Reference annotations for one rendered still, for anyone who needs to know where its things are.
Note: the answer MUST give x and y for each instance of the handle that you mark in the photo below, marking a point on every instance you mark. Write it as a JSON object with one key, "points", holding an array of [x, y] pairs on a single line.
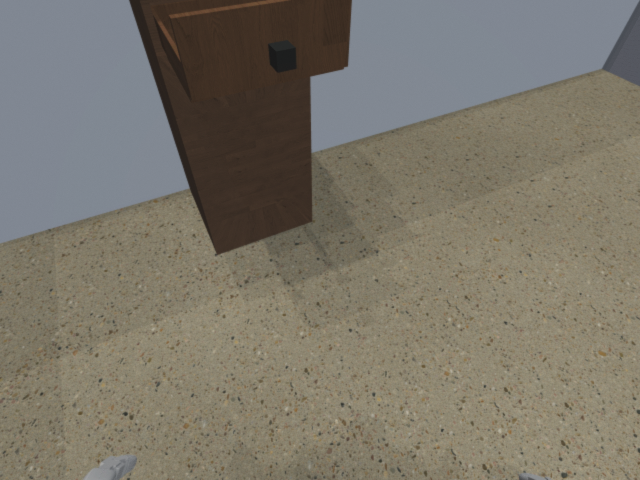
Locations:
{"points": [[282, 56]]}

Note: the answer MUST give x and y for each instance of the cabinet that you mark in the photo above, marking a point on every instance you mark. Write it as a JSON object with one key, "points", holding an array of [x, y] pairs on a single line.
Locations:
{"points": [[246, 156]]}

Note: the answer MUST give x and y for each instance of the drawer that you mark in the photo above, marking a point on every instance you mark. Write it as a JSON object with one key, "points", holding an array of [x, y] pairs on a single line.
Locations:
{"points": [[220, 47]]}

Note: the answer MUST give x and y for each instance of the left robot hand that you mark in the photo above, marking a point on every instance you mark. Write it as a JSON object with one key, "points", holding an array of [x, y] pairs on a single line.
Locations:
{"points": [[112, 468]]}

